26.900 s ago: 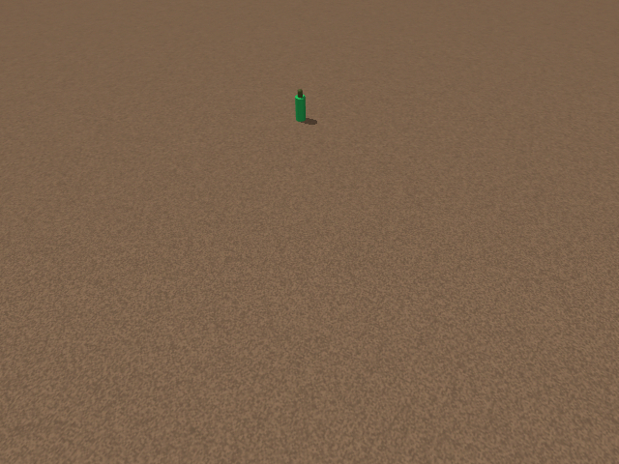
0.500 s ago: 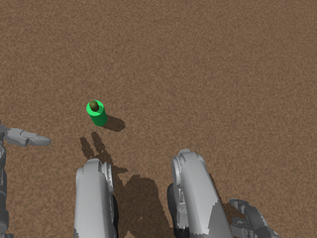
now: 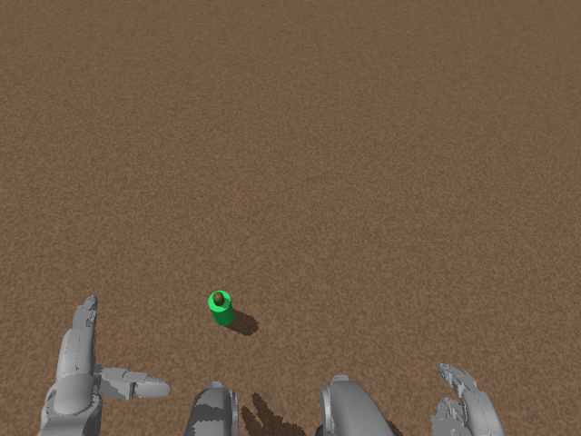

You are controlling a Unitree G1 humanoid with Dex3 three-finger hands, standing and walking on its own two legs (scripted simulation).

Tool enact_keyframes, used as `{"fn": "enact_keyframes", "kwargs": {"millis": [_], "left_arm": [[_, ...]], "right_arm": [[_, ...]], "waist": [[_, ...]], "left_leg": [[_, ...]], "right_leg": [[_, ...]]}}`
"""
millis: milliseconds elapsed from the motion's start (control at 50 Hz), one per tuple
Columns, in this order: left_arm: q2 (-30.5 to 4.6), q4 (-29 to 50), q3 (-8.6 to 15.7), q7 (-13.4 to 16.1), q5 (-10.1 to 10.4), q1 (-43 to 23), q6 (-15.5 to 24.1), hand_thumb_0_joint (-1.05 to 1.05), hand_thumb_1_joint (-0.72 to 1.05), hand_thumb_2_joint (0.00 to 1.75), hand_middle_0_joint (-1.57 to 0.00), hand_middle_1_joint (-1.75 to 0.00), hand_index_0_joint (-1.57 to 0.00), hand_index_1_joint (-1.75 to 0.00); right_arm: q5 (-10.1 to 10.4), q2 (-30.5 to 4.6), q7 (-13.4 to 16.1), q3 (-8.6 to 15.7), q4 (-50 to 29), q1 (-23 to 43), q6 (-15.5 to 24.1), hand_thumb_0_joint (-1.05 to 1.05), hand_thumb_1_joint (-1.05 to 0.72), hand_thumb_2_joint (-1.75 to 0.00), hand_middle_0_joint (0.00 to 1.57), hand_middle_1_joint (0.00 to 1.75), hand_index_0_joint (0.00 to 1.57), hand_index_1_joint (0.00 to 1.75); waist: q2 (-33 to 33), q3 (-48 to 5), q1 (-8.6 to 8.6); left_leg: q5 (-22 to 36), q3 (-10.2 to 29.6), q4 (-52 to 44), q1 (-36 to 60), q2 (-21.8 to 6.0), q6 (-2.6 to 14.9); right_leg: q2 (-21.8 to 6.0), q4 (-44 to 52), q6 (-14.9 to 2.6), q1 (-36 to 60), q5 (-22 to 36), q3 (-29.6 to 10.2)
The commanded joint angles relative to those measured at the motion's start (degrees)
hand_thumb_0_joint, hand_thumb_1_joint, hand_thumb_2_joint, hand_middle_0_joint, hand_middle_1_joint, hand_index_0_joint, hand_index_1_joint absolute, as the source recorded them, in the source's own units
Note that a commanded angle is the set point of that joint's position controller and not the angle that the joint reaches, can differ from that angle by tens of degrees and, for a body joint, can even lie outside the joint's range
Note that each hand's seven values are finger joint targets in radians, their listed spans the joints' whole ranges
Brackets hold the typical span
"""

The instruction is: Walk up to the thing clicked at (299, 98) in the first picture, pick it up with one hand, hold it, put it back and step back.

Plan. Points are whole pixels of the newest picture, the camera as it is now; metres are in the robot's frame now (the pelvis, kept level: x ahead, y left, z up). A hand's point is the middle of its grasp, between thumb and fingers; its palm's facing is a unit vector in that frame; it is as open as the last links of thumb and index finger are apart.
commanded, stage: home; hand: left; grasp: from the side
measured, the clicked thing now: (221, 306) +0.47 +0.14 -0.55
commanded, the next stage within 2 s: stand in 1.92 s
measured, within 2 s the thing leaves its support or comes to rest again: neither
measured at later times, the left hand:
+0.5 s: hand (107, 425) +0.18 +0.19 +0.03, palm faces +0.14 -0.94 -0.30, open 17.0 cm
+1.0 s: hand (121, 402) +0.20 +0.18 +0.03, palm faces +0.13 -0.95 -0.30, open 17.2 cm
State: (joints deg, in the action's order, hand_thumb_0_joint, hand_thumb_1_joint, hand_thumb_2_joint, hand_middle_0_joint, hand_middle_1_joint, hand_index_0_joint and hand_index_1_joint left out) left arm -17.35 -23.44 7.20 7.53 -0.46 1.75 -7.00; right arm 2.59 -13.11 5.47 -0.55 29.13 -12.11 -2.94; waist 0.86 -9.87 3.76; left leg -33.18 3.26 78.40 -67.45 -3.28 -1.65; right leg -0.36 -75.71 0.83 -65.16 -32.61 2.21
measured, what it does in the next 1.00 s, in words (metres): rises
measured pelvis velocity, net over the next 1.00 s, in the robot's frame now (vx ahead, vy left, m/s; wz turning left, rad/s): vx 0.04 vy -0.01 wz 0.03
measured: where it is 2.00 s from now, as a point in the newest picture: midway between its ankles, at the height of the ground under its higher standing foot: outside the picture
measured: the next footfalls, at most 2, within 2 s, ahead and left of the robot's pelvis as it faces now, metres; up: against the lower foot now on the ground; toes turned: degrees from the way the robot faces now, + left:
none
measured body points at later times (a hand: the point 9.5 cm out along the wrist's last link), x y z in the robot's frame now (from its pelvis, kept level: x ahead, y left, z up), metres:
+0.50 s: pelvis +0.02 +0.00 +0.08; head +0.04 +0.00 +0.53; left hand +0.17 +0.24 +0.05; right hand +0.20 -0.23 +0.01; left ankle +0.03 +0.13 -0.61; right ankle +0.03 -0.13 -0.61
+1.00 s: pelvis +0.04 -0.01 +0.08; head +0.06 -0.01 +0.53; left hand +0.19 +0.23 +0.05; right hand +0.20 -0.25 +0.00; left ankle +0.03 +0.13 -0.61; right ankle +0.03 -0.13 -0.61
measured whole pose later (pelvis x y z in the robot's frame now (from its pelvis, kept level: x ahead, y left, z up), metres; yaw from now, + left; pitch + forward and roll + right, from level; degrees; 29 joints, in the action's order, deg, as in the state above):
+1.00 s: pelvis +0.04 -0.01 +0.08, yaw +2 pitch +8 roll -2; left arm -11.6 0.5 -0.2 7.7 0.7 26.9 -15.4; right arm 0.7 -12.2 10.1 -0.8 28.8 -16.4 6.3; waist 2.4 -6.6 1.8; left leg -27.7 2.5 55.3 -36.0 -3.2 -2.2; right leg -0.5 -53.0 0.4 -33.8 -27.5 2.6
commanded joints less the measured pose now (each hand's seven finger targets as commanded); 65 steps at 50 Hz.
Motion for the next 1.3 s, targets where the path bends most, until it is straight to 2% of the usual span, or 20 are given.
{"fn": "enact_keyframes", "kwargs": {"millis": [0, 220, 260, 360, 480, 520, 560, 600, 620, 780, 820, 840, 860, 920, 980, 1020, 1100, 1120, 1200, 1280], "left_arm": [[-7.2, 14.8, 1.4, 2.3, 0.5, 1.3, 0.7, 0.00, -0.49, 0.10, -0.08, -0.08, -0.08, -0.08], [-1.3, 30.6, -4.7, 3.0, 1.4, 18.6, -4.6, 0.00, -0.48, 0.10, -0.07, -0.07, -0.07, -0.07], [-1.1, 31.8, -4.7, 2.8, 1.4, 21.2, -5.2, 0.00, -0.47, 0.11, -0.06, -0.07, -0.06, -0.07], [-0.1, 35.6, -5.2, 1.9, 1.3, 23.7, -5.4, 0.00, -0.45, 0.11, -0.06, -0.07, -0.06, -0.07], [-0.1, 34.2, -4.6, 1.2, 0.9, 21.9, -5.0, 0.00, -0.46, 0.11, -0.06, -0.07, -0.06, -0.07], [-1.3, 38.0, -4.0, 1.3, 0.7, 20.6, -4.6, 0.00, -0.47, 0.10, -0.06, -0.07, -0.06, -0.07], [0.4, 34.2, -5.3, 1.0, 0.8, 24.3, -5.3, 0.00, -0.48, 0.10, -0.06, -0.07, -0.06, -0.07], [-0.5, 38.5, -4.7, 1.3, 0.8, 20.6, -4.9, 0.00, -0.47, 0.10, -0.06, -0.07, -0.06, -0.07], [-0.6, 34.7, -3.8, 1.4, 0.7, 24.9, -5.3, 0.00, -0.47, 0.10, -0.06, -0.07, -0.06, -0.07], [0.1, 34.9, -4.3, 1.1, 0.7, 25.1, -5.3, 0.00, -0.52, 0.08, -0.05, -0.06, -0.05, -0.06], [1.6, 31.3, -5.0, 0.9, 0.8, 27.7, -5.7, 0.00, -0.52, 0.07, -0.05, -0.06, -0.05, -0.06], [-1.5, 37.6, -3.0, 1.2, 0.9, 23.6, -5.3, 0.00, -0.49, 0.09, -0.05, -0.07, -0.06, -0.06], [-0.3, 34.8, -4.0, 1.1, 0.7, 24.6, -5.3, 0.00, -0.49, 0.10, -0.06, -0.07, -0.06, -0.07], [-0.9, 35.7, -3.3, 1.1, 0.8, 24.4, -5.5, 0.00, -0.51, 0.08, -0.05, -0.06, -0.05, -0.06], [0.7, 33.2, -4.5, 0.9, 0.7, 24.8, -5.6, 0.00, -0.52, 0.08, -0.05, -0.06, -0.05, -0.06], [-1.1, 36.4, -3.5, 1.0, 0.7, 22.8, -5.5, 0.00, -0.52, 0.08, -0.05, -0.06, -0.05, -0.06], [-0.4, 34.2, -3.5, 0.9, 0.7, 24.7, -5.6, 0.00, -0.52, 0.08, -0.05, -0.06, -0.05, -0.06], [1.9, 30.9, -5.2, 0.6, 0.8, 27.0, -6.0, 0.00, -0.51, 0.08, -0.05, -0.07, -0.06, -0.06], [-1.0, 37.3, -3.4, 0.9, 0.7, 22.5, -5.5, 0.00, -0.53, 0.07, -0.05, -0.06, -0.05, -0.06], [-0.3, 34.8, -3.8, 1.0, 0.7, 23.8, -5.7, 0.00, -0.51, 0.08, -0.05, -0.07, -0.06, -0.06]], "right_arm": [[0.0, -7.0, 1.9, 2.9, -7.1, -1.7, 3.7, 0.00, -0.90, -0.90, 0.20, 0.30, 0.20, 0.30], [-0.2, -5.4, 4.8, 2.1, -10.7, -0.7, 7.5, 0.00, -0.90, -0.90, 0.20, 0.30, 0.20, 0.30], [-0.3, -5.4, 5.1, 1.9, -11.5, -0.2, 8.2, 0.00, -0.90, -0.90, 0.20, 0.30, 0.20, 0.30], [-0.6, -5.4, 5.4, 2.0, -12.0, -0.1, 9.8, 0.00, -0.90, -0.90, 0.20, 0.30, 0.20, 0.30], [-1.6, -5.4, 5.4, 2.0, -11.3, -0.3, 11.5, 0.00, -0.90, -0.90, 0.20, 0.30, 0.20, 0.30], [-1.8, -5.4, 5.4, 2.2, -11.0, -0.6, 11.7, 0.00, -0.90, -0.90, 0.20, 0.30, 0.20, 0.30], [-1.8, -5.2, 5.4, 1.7, -11.0, -0.2, 12.2, 0.00, -0.90, -0.90, 0.20, 0.30, 0.20, 0.30], [-1.8, -5.4, 5.5, 2.0, -11.0, 0.2, 12.6, 0.00, -0.90, -0.90, 0.20, 0.30, 0.20, 0.30], [-1.9, -5.0, 5.5, 1.8, -10.2, -0.2, 12.4, 0.00, -0.90, -0.90, 0.20, 0.30, 0.20, 0.30], [-1.9, -5.5, 5.3, 2.3, -10.0, -0.1, 12.3, 0.00, -0.90, -0.90, 0.20, 0.30, 0.20, 0.30], [-2.0, -5.2, 5.2, 2.1, -9.6, -0.2, 12.2, 0.00, -0.90, -0.90, 0.20, 0.30, 0.20, 0.30], [-1.9, -5.6, 5.3, 2.3, -10.4, 0.2, 12.3, 0.00, -0.90, -0.90, 0.20, 0.30, 0.20, 0.30], [-1.9, -5.6, 5.3, 2.3, -10.0, 0.1, 12.3, 0.00, -0.90, -0.90, 0.20, 0.30, 0.20, 0.30], [-2.1, -5.5, 5.4, 2.5, -9.9, -0.1, 12.4, 0.00, -0.90, -0.90, 0.20, 0.30, 0.20, 0.30], [-2.0, -5.5, 5.2, 2.4, -9.3, -0.2, 12.4, 0.00, -0.90, -0.90, 0.20, 0.30, 0.20, 0.30], [-2.1, -5.8, 5.4, 2.6, -9.8, 0.0, 12.4, 0.00, -0.90, -0.90, 0.20, 0.30, 0.20, 0.30], [-2.1, -5.5, 5.5, 2.5, -9.7, 0.1, 12.6, 0.00, -0.90, -0.90, 0.20, 0.30, 0.20, 0.30], [-2.1, -4.9, 5.4, 2.0, -9.0, -0.4, 12.6, 0.00, -0.90, -0.90, 0.20, 0.30, 0.20, 0.30], [-2.1, -5.9, 5.4, 2.7, -9.5, 0.0, 12.6, 0.00, -0.90, -0.90, 0.20, 0.30, 0.20, 0.30], [-2.2, -5.3, 5.7, 2.3, -9.6, 0.2, 12.9, 0.00, -0.90, -0.90, 0.20, 0.30, 0.20, 0.30]], "waist": [[4.9, -16.4, -0.94], [2.2, -4.7, -1.42], [1.1, -1.2, -1.77], [0.6, 1.3, -1.39], [-1.3, 0.6, -0.65], [1.3, -2.5, -1.29], [0.6, -1.2, -1.51], [1.7, -3.5, -1.57], [1.3, -2.9, -2.12], [0.9, -3.2, -2.19], [-0.5, -2.0, -2.12], [1.1, -4.3, -2.70], [-0.1, -3.8, -2.21], [0.5, -3.8, -2.20], [0.2, -1.5, -2.05], [0.7, -3.7, -2.02], [-0.4, -2.8, -2.23], [-0.9, -1.3, -2.11], [1.0, -3.4, -2.40], [-0.2, -1.8, -1.98]], "left_leg": [[17.0, -1.7, -17.4, 22.5, 1.6, 1.84], [10.9, -2.3, -29.6, 30.3, 2.1, 2.04], [9.0, -2.1, -31.3, 30.0, 2.2, 2.10], [9.2, -2.2, -33.4, 31.9, 2.0, 1.97], [11.7, -3.4, -31.6, 33.3, 2.8, 2.30], [14.2, -3.4, -31.3, 35.2, 2.9, 2.05], [14.8, -3.5, -31.3, 35.0, 3.0, 2.05], [15.7, -3.5, -31.1, 36.4, 3.1, 1.94], [16.6, -3.5, -30.8, 35.7, 3.1, 1.94], [21.5, -3.1, -30.6, 36.6, 2.6, 1.56], [21.9, -3.0, -30.4, 35.6, 2.7, 1.69], [23.7, -3.4, -29.9, 36.6, 2.8, 1.70], [24.3, -3.5, -29.6, 36.9, 2.8, 1.77], [23.3, -3.5, -29.8, 36.8, 2.7, 1.78], [20.0, -3.2, -31.0, 36.0, 2.7, 1.67], [20.4, -3.3, -30.7, 36.7, 2.8, 1.78], [21.1, -3.5, -30.3, 36.0, 2.8, 1.88], [20.0, -3.6, -30.3, 35.4, 3.0, 1.92], [20.5, -3.3, -30.9, 36.8, 2.7, 1.66], [19.2, -3.7, -30.4, 35.8, 2.9, 2.03]], "right_leg": [[0.9, 16.4, -1.70, 19.0, 17.1, -0.1], [1.4, 28.3, -1.21, 28.6, 11.7, 1.3], [1.6, 29.7, -1.09, 28.5, 9.8, 1.6], [1.8, 31.0, -1.01, 29.4, 9.4, 2.0], [1.3, 32.2, -0.45, 30.7, 11.9, 1.2], [1.0, 31.7, -0.72, 32.3, 14.1, 0.8], [1.1, 32.0, -0.59, 32.5, 14.7, 1.0], [0.9, 31.9, -0.64, 33.6, 15.7, 0.6], [1.0, 32.0, -0.53, 34.1, 16.5, 0.9], [1.5, 30.9, -0.78, 34.7, 20.7, 1.4], [1.4, 31.0, -0.63, 34.8, 21.6, 1.6], [1.2, 31.0, -0.58, 35.8, 23.6, 1.2], [1.2, 31.0, -0.38, 35.8, 24.7, 1.1], [1.2, 31.1, -0.41, 35.5, 23.7, 1.0], [1.4, 31.4, -0.63, 34.3, 19.8, 1.3], [1.3, 31.6, -0.54, 35.1, 20.4, 1.2], [1.2, 31.6, -0.39, 35.4, 21.5, 1.1], [1.2, 31.7, -0.29, 34.7, 20.4, 1.1], [1.3, 31.3, -0.70, 35.1, 20.2, 1.2], [0.9, 32.4, -0.32, 34.6, 19.7, 0.8]]}}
